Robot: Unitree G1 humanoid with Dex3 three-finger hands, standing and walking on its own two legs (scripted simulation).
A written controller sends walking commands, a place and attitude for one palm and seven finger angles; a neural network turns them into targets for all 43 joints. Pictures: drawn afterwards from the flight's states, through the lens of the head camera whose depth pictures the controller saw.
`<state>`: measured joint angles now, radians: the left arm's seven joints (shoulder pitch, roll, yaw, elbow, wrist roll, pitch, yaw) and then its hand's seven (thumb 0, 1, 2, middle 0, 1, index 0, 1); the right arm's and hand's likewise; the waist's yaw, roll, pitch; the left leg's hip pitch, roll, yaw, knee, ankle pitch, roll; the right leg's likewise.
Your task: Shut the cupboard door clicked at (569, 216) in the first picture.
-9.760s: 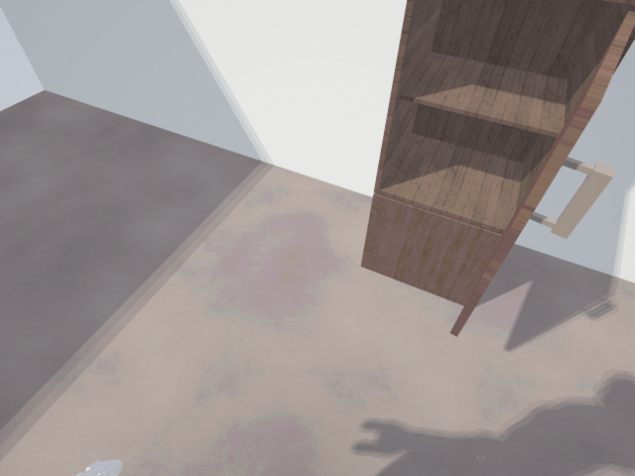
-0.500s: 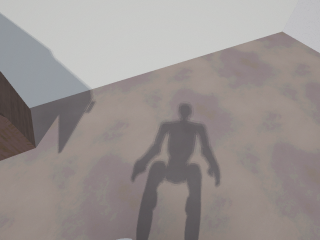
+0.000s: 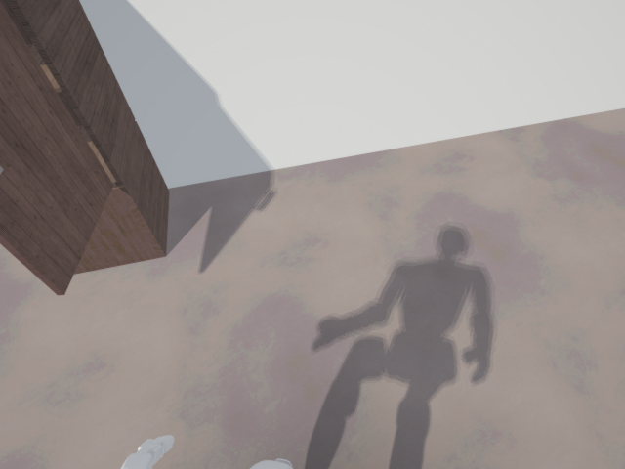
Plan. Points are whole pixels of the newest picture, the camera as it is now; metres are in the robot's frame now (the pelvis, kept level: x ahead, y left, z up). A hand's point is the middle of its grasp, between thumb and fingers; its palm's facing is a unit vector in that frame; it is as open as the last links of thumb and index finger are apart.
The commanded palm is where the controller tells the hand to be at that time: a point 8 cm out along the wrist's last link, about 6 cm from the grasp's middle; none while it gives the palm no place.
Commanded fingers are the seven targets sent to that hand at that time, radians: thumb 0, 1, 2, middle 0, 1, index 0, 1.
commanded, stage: turn to face it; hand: left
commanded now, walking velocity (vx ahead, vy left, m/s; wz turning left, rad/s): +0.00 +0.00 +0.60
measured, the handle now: out of the picture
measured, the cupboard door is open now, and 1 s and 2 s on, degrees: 80 80 80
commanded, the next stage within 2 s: take the last steps up to it in 0.82 s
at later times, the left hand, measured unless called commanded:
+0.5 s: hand out of the picture -0.06 +0.27 -0.17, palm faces +0.33 -0.91 -0.26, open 7.4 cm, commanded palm none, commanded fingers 0.00 0.90 0.90 -0.20 -0.30 -0.20 -0.30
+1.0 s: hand out of the picture -0.05 +0.19 -0.14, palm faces +0.47 -0.85 -0.25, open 7.4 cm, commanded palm none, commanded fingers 0.00 0.90 0.90 -0.20 -0.30 -0.20 -0.30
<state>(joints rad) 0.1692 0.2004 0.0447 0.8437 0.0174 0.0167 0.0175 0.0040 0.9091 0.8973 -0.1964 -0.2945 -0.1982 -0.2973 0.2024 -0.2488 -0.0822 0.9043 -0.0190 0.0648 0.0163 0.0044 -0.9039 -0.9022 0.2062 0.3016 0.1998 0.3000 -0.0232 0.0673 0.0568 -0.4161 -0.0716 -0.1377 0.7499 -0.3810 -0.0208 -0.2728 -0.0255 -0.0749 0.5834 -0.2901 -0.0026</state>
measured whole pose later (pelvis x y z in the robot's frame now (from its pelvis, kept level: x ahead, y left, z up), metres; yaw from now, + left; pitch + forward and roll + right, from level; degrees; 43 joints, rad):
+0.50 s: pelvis -0.03 +0.04 +0.00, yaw +17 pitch +0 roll -1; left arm 0.24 0.28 0.08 0.96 0.02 0.08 0.02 0.01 0.91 0.90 -0.20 -0.29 -0.20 -0.30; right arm 0.15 -0.22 -0.05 0.90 -0.02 0.02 0.01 0.00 -0.91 -0.90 0.20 0.30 0.20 0.30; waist 0.02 -0.04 0.08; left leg -0.29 0.01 0.04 0.59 -0.30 0.04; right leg -0.46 -0.13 -0.08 1.08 -0.47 0.08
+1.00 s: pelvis -0.03 +0.00 +0.01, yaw +27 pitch -1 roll +1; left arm 0.24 0.13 0.03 0.95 0.02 0.01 0.02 0.00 0.91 0.90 -0.20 -0.29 -0.20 -0.30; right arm 0.25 -0.23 -0.08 1.01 -0.02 0.07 0.01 0.00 -0.91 -0.90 0.20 0.30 0.20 0.30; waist -0.02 0.06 0.03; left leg -0.47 -0.02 -0.05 1.08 -0.38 -0.04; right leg -0.19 -0.04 -0.13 0.49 -0.28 -0.03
